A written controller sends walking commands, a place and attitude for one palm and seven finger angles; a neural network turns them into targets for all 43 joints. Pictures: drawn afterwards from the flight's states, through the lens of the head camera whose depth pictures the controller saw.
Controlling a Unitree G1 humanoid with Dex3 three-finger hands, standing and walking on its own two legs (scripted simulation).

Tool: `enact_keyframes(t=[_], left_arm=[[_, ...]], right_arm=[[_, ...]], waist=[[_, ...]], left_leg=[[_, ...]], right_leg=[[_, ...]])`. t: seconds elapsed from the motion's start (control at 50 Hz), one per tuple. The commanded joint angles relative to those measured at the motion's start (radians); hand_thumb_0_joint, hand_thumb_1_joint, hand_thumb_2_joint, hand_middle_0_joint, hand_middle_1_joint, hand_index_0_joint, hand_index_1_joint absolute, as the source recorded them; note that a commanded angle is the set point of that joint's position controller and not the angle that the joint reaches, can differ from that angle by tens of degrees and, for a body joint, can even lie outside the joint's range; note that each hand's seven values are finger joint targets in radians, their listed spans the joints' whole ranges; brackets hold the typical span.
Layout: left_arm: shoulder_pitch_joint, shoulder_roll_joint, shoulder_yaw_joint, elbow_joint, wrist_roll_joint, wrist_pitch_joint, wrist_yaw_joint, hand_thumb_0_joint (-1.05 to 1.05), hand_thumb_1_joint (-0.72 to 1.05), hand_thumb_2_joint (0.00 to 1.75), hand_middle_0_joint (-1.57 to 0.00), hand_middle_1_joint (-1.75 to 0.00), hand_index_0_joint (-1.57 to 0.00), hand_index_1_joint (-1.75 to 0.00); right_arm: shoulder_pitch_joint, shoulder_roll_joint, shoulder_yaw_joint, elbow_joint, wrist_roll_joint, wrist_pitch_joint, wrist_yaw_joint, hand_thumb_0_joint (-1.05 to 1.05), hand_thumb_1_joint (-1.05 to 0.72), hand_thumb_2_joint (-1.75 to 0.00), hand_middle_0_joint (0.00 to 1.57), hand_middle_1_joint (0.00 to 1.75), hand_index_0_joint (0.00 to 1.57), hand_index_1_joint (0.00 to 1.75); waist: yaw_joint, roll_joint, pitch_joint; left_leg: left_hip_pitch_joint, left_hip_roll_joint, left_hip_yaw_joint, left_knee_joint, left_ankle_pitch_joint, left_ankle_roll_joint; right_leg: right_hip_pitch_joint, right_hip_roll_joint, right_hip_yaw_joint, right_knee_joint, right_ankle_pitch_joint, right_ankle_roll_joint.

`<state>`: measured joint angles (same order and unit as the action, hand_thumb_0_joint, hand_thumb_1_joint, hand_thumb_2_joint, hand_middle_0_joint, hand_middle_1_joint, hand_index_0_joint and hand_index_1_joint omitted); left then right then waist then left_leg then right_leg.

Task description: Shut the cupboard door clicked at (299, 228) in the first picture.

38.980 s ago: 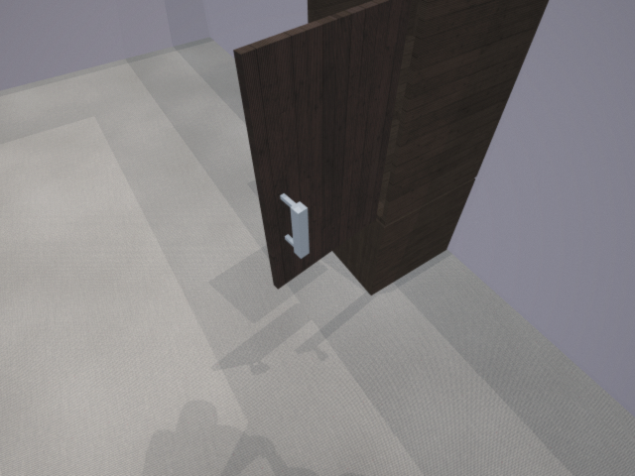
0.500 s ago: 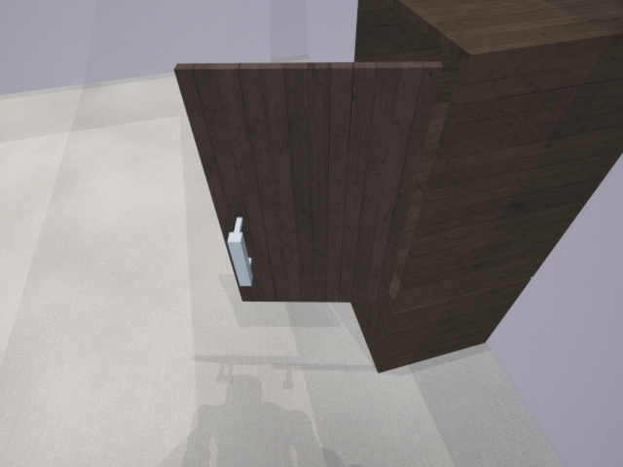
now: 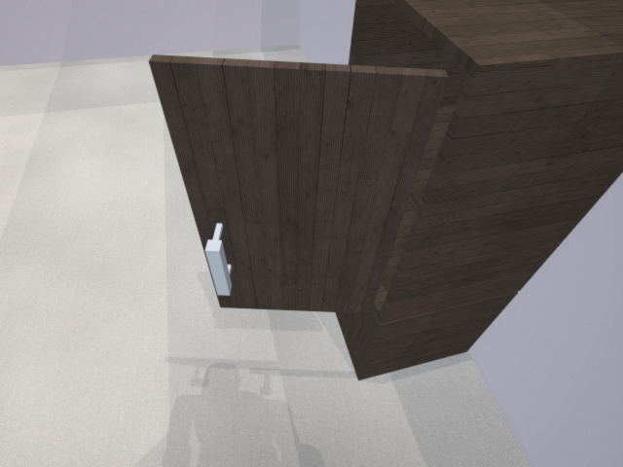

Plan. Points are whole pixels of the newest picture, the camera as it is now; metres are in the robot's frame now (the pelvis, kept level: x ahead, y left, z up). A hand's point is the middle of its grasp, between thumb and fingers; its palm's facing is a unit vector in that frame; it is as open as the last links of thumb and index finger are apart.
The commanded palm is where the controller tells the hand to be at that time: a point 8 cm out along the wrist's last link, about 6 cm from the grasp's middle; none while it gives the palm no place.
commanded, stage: come to a stop and stand still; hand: left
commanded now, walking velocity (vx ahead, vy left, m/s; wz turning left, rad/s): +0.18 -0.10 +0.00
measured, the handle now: (221, 259) +0.47 +0.20 -0.10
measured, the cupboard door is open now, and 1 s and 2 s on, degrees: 74 74 74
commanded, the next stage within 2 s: look again from close up in 0.94 s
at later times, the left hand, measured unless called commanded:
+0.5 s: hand out of the picture +0.08 +0.16 -0.17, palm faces +0.06 -0.97 -0.22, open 7.4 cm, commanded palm none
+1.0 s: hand out of the picture +0.09 +0.16 -0.15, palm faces -0.01 -0.96 -0.27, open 7.4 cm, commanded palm none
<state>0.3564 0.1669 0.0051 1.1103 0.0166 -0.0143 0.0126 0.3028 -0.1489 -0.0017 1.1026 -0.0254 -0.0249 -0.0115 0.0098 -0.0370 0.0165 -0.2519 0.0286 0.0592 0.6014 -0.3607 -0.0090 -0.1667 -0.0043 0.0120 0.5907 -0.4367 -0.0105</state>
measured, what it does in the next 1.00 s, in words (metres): steps on the spot: right foot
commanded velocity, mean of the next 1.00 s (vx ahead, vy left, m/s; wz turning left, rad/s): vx -0.05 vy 0.01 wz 0.00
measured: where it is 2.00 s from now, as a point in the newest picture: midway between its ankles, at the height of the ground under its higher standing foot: outside the picture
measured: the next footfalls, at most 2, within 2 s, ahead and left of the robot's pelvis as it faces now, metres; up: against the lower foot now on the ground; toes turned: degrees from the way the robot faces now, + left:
right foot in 0.58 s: +0.08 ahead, -0.16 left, +0.00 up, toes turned -1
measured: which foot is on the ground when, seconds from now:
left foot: down 0.00-1.00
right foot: down 0.00-0.34, up 0.36-0.56, down 0.58-1.00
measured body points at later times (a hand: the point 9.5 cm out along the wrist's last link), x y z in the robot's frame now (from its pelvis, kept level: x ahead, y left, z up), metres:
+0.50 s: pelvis +0.04 -0.02 +0.01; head +0.09 -0.01 +0.46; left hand +0.07 +0.22 -0.15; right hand +0.11 -0.25 -0.14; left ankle +0.04 +0.09 -0.73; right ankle +0.01 -0.14 -0.69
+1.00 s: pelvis +0.04 -0.03 +0.01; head +0.05 -0.06 +0.46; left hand +0.09 +0.21 -0.13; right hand +0.05 -0.26 -0.15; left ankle +0.04 +0.09 -0.73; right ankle +0.04 -0.15 -0.73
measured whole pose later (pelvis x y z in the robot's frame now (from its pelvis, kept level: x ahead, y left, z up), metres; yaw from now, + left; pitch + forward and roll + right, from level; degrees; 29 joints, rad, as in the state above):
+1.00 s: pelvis +0.04 -0.03 +0.01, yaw +0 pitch -1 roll +1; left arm 0.25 0.19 -0.01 1.00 0.01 -0.01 0.03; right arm 0.29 -0.20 0.00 1.03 -0.02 0.00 0.00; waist -0.01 0.04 0.02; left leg -0.21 0.00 0.05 0.46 -0.24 0.00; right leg -0.23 -0.03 0.00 0.52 -0.28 0.01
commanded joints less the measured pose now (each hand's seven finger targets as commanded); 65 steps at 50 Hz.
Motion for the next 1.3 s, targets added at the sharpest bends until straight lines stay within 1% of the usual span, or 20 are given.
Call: enact_keyframes(t=[0.0, 0.06, 0.08, 0.12, 0.16, 0.22, 0.26, 0.28, 0.32, 0.34, 0.4, 0.5, 0.52, 0.54, 0.56, 0.6, 0.64, 0.72, 0.84, 1.28], left_arm=[[0.067, 0.079, 0.024, -0.029, 0.005, -0.025, 0.008, 0.00, 0.90, 0.90, -0.20, -0.30, -0.20, -0.30], [0.056, 0.049, 0.027, -0.032, 0.000, -0.025, 0.019, 0.00, 0.90, 0.90, -0.20, -0.30, -0.20, -0.30], [0.093, 0.060, 0.032, -0.016, -0.003, -0.027, 0.023, 0.00, 0.90, 0.90, -0.20, -0.30, -0.20, -0.30], [0.181, 0.123, 0.044, 0.017, -0.001, -0.033, 0.039, 0.00, 0.90, 0.90, -0.20, -0.30, -0.20, -0.30], [0.208, 0.140, 0.032, 0.026, 0.012, -0.029, 0.051, 0.00, 0.90, 0.90, -0.20, -0.30, -0.20, -0.30], [0.142, 0.138, 0.035, -0.029, 0.018, -0.013, 0.060, 0.00, 0.90, 0.90, -0.20, -0.30, -0.20, -0.30], [0.045, 0.146, 0.038, -0.077, -0.001, -0.003, 0.054, 0.00, 0.90, 0.90, -0.20, -0.30, -0.20, -0.30], [0.007, 0.142, 0.040, -0.099, -0.011, 0.001, 0.050, 0.00, 0.90, 0.90, -0.20, -0.30, -0.20, -0.30], [-0.045, 0.058, 0.030, -0.143, -0.023, 0.001, 0.053, 0.00, 0.90, 0.90, -0.20, -0.30, -0.20, -0.30], [-0.063, 0.077, 0.040, -0.160, -0.013, 0.011, 0.055, 0.00, 0.90, 0.90, -0.20, -0.30, -0.20, -0.30], [-0.015, 0.035, 0.037, -0.137, -0.003, 0.036, 0.044, 0.00, 0.90, 0.90, -0.20, -0.30, -0.20, -0.30], [0.016, 0.028, 0.030, -0.126, 0.009, 0.033, 0.028, 0.00, 0.90, 0.90, -0.20, -0.30, -0.20, -0.30], [0.138, 0.092, 0.034, -0.068, 0.001, -0.005, 0.052, 0.00, 0.90, 0.90, -0.20, -0.30, -0.20, -0.30], [0.012, 0.170, 0.043, -0.156, 0.011, -0.019, 0.049, 0.00, 0.90, 0.90, -0.20, -0.30, -0.20, -0.30], [-0.016, 0.174, 0.041, -0.176, 0.007, -0.034, 0.046, 0.00, 0.90, 0.90, -0.20, -0.30, -0.20, -0.30], [-0.077, 0.191, 0.037, -0.189, 0.016, -0.033, 0.041, 0.00, 0.90, 0.90, -0.20, -0.30, -0.20, -0.30], [-0.124, 0.184, 0.035, -0.186, 0.003, -0.038, 0.044, 0.00, 0.90, 0.90, -0.20, -0.30, -0.20, -0.30], [-0.131, 0.153, 0.023, -0.191, 0.001, -0.005, 0.036, 0.00, 0.90, 0.90, -0.20, -0.30, -0.20, -0.30], [-0.091, 0.152, 0.017, -0.164, -0.001, -0.005, 0.023, 0.00, 0.90, 0.90, -0.20, -0.30, -0.20, -0.30], [-0.056, 0.134, 0.008, -0.043, -0.007, -0.021, 0.026, 0.00, 0.90, 0.90, -0.20, -0.30, -0.20, -0.30]], right_arm=[[0.107, -0.146, -0.032, -0.011, 0.005, -0.030, -0.025, 0.00, -0.90, -0.90, 0.20, 0.30, 0.20, 0.30], [0.093, -0.146, -0.028, -0.008, 0.008, -0.019, -0.040, 0.00, -0.90, -0.90, 0.20, 0.30, 0.20, 0.30], [0.055, -0.127, -0.025, -0.022, 0.012, -0.014, -0.043, 0.00, -0.90, -0.90, 0.20, 0.30, 0.20, 0.30], [-0.019, -0.071, -0.013, -0.058, 0.020, -0.009, -0.042, 0.00, -0.90, -0.90, 0.20, 0.30, 0.20, 0.30], [-0.099, -0.065, -0.022, -0.095, 0.030, 0.001, -0.038, 0.00, -0.90, -0.90, 0.20, 0.30, 0.20, 0.30], [-0.097, -0.057, -0.032, -0.097, 0.032, 0.005, -0.035, 0.00, -0.90, -0.90, 0.20, 0.30, 0.20, 0.30], [0.009, -0.060, -0.039, -0.060, 0.023, 0.014, -0.036, 0.00, -0.90, -0.90, 0.20, 0.30, 0.20, 0.30], [0.077, -0.088, -0.047, -0.041, 0.015, 0.014, -0.037, 0.00, -0.90, -0.90, 0.20, 0.30, 0.20, 0.30], [0.150, -0.150, -0.058, -0.031, 0.014, 0.009, -0.036, 0.00, -0.90, -0.90, 0.20, 0.30, 0.20, 0.30], [0.097, -0.145, -0.050, -0.058, 0.011, 0.008, -0.032, 0.00, -0.90, -0.90, 0.20, 0.30, 0.20, 0.30], [-0.079, -0.117, -0.034, -0.110, 0.004, 0.009, -0.039, 0.00, -0.90, -0.90, 0.20, 0.30, 0.20, 0.30], [-0.085, -0.147, -0.049, -0.135, 0.006, 0.012, -0.025, 0.00, -0.90, -0.90, 0.20, 0.30, 0.20, 0.30], [-0.206, -0.218, -0.074, -0.173, 0.033, -0.002, -0.017, 0.00, -0.90, -0.90, 0.20, 0.30, 0.20, 0.30], [-0.111, -0.100, -0.060, -0.234, 0.027, 0.005, 0.008, 0.00, -0.90, -0.90, 0.20, 0.30, 0.20, 0.30], [-0.119, -0.081, -0.045, -0.232, 0.015, 0.014, 0.010, 0.00, -0.90, -0.90, 0.20, 0.30, 0.20, 0.30], [-0.083, -0.053, -0.045, -0.211, 0.010, 0.019, 0.015, 0.00, -0.90, -0.90, 0.20, 0.30, 0.20, 0.30], [-0.033, -0.116, -0.049, -0.191, 0.021, 0.019, 0.009, 0.00, -0.90, -0.90, 0.20, 0.30, 0.20, 0.30], [-0.071, -0.149, -0.035, -0.171, 0.007, 0.006, 0.003, 0.00, -0.90, -0.90, 0.20, 0.30, 0.20, 0.30], [-0.021, -0.130, -0.022, -0.156, 0.004, 0.009, 0.004, 0.00, -0.90, -0.90, 0.20, 0.30, 0.20, 0.30], [0.038, -0.105, -0.001, -0.002, 0.015, -0.008, -0.016, 0.00, -0.90, -0.90, 0.20, 0.30, 0.20, 0.30]], waist=[[-0.027, 0.157, 0.001], [-0.007, 0.196, -0.003], [0.015, 0.123, -0.001], [0.046, -0.134, 0.033], [0.064, -0.216, 0.036], [0.033, -0.144, -0.001], [-0.036, -0.101, -0.048], [-0.069, -0.044, -0.088], [-0.089, 0.256, -0.112], [-0.074, 0.189, -0.040], [0.017, 0.194, 0.052], [0.031, 0.146, -0.020], [0.103, 0.061, -0.166], [0.004, -0.169, -0.135], [0.010, -0.051, -0.130], [-0.035, 0.123, -0.103], [-0.062, -0.214, -0.088], [-0.017, 0.171, 0.148], [-0.018, 0.017, 0.092], [-0.009, 0.032, 0.005]], left_leg=[[0.155, 0.170, -0.153, -0.092, 0.493, 0.131], [0.167, 0.197, -0.146, -0.049, 0.845, 0.142], [0.101, 0.145, -0.082, 0.013, 0.813, 0.101], [-0.148, 0.034, 0.034, 0.122, 0.356, 0.016], [-0.292, -0.002, 0.017, 0.209, -0.188, 0.013], [-0.262, -0.026, 0.033, 0.095, -0.112, 0.013], [0.000, -0.060, 0.069, -0.094, 0.222, 0.016], [0.202, 0.006, 0.038, -0.118, 0.562, 0.041], [0.309, 0.322, -0.259, -0.181, 1.253, 0.265], [0.233, 0.328, -0.197, -0.179, 1.230, 0.282], [0.046, 0.253, -0.125, -0.213, 0.906, 0.220], [-0.016, 0.196, -0.106, -0.204, 0.567, 0.176], [0.130, 0.192, -0.082, 0.086, 0.618, 0.085], [-0.074, 0.019, -0.010, 0.129, 0.072, 0.025], [-0.106, -0.007, -0.037, 0.170, -0.114, 0.012], [-0.053, -0.037, -0.007, 0.061, -0.066, 0.003], [0.024, 0.002, -0.042, -0.044, 0.112, 0.026], [-0.057, 0.081, -0.158, -0.221, 0.183, 0.063], [-0.011, 0.036, -0.110, -0.252, 0.020, 0.041], [0.085, 0.059, -0.078, -0.215, 0.302, 0.026]], right_leg=[[-0.148, -0.009, -0.051, 0.073, 0.253, -0.048], [-0.125, -0.010, -0.078, 0.026, 0.220, -0.033], [-0.035, -0.045, -0.035, -0.044, 0.429, -0.033], [0.169, -0.169, 0.067, -0.071, 1.224, -0.028], [0.278, -0.262, 0.122, -0.058, 1.603, -0.075], [0.278, -0.251, 0.107, 0.014, 1.513, -0.126], [0.118, -0.174, 0.042, 0.092, 1.308, -0.086], [-0.034, -0.136, 0.006, 0.158, 1.078, -0.052], [-0.256, 0.017, -0.018, 0.497, -0.150, 0.018], [-0.258, -0.011, 0.044, 0.528, -0.212, -0.002], [-0.200, -0.054, 0.015, 0.378, -0.103, 0.007], [-0.041, -0.024, -0.082, 0.088, 0.130, 0.024], [-0.043, -0.115, 0.060, -0.208, 0.350, 0.016], [0.001, -0.242, 0.261, -0.213, 0.485, -0.046], [0.023, -0.303, 0.317, -0.180, 0.640, -0.125], [0.028, -0.205, 0.144, -0.096, 0.780, -0.132], [-0.031, -0.163, 0.089, -0.077, 0.663, -0.081], [-0.154, -0.049, 0.030, -0.119, 0.116, -0.018], [-0.139, -0.078, 0.070, -0.215, 0.021, -0.023], [0.000, -0.108, 0.040, -0.175, 0.421, -0.030]])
